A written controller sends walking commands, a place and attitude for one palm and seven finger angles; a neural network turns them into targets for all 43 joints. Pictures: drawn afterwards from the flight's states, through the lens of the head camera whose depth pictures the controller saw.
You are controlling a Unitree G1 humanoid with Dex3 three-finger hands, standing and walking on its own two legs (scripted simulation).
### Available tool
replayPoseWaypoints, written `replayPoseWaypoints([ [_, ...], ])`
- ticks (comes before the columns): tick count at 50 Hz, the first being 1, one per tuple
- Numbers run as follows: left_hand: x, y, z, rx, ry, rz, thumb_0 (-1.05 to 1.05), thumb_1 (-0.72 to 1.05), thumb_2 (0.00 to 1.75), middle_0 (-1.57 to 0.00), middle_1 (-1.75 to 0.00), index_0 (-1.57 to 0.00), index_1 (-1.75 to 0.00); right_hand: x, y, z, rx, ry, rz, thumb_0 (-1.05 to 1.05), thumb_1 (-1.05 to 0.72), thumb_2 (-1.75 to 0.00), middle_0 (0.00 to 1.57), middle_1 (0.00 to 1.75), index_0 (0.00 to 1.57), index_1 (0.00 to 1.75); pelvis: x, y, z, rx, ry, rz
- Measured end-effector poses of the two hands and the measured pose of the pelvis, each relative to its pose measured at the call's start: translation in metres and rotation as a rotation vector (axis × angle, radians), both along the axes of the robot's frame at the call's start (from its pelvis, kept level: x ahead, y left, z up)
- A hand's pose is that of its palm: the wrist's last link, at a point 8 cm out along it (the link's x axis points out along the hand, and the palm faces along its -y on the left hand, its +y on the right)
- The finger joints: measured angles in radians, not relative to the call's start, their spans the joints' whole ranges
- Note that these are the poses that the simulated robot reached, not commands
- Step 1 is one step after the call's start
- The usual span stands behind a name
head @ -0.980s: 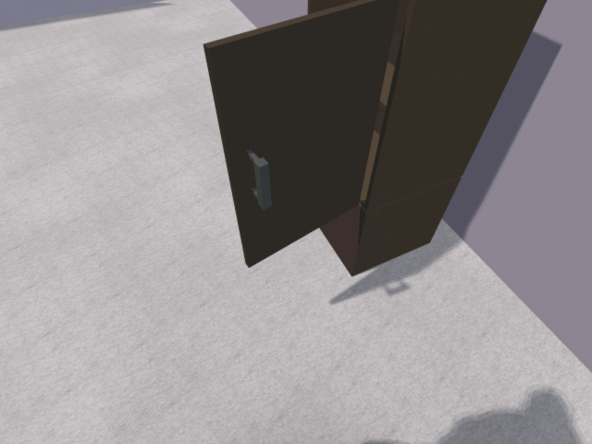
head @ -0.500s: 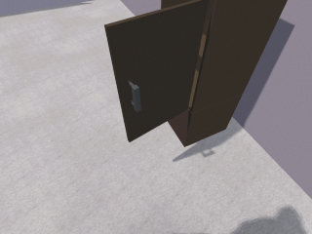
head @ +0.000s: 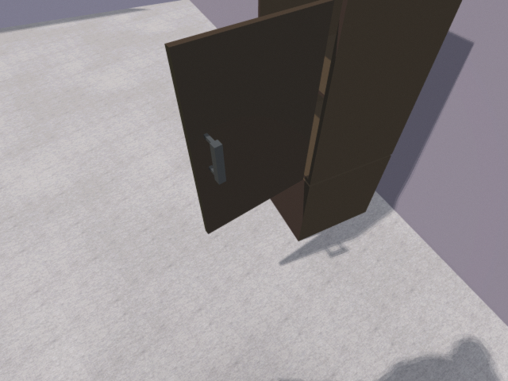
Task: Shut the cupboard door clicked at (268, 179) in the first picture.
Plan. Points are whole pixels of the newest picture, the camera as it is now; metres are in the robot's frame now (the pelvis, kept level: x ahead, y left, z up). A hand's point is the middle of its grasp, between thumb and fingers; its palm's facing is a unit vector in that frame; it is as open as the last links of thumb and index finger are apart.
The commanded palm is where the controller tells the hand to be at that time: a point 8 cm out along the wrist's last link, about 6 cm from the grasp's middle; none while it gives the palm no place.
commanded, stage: walk to a spot facing it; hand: left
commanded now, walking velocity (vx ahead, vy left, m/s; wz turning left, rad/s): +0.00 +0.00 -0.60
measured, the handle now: (214, 158) +0.59 +0.13 -0.03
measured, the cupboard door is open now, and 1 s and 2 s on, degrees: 100 100 100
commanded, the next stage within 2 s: none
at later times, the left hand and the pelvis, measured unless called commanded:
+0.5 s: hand out of the picture +0.08 +0.17 -0.18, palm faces -0.17 -0.95 -0.27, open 7.4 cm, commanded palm none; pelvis -0.02 -0.03 -0.03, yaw -12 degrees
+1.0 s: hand out of the picture +0.12 +0.16 -0.19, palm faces -0.39 -0.89 -0.23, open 7.4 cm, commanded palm none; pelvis -0.01 -0.01 -0.02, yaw -28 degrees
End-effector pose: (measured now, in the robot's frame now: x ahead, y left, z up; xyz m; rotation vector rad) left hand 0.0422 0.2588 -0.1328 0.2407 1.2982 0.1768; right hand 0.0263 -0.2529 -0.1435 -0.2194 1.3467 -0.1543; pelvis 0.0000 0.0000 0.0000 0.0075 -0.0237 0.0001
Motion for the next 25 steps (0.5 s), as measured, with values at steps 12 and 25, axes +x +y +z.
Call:
replayPoseWaypoints([
  [12,-0.007,-0.014,-0.016,-0.036,0.079,-0.052,0.01,0.91,0.90,-0.20,-0.30,-0.20,-0.30,-0.032,0.011,-0.009,0.008,0.004,-0.125,0.01,-0.91,-0.90,0.20,0.30,0.20,0.30,-0.013,0.000,-0.009,0.001,0.010,-0.100],
  [25,0.042,-0.044,-0.014,-0.003,-0.027,-0.181,0.01,0.91,0.90,-0.20,-0.30,-0.20,-0.30,-0.087,-0.015,-0.037,0.037,0.040,-0.245,0.01,-0.91,-0.90,0.20,0.30,0.20,0.30,-0.025,-0.026,-0.028,0.025,0.012,-0.216],
])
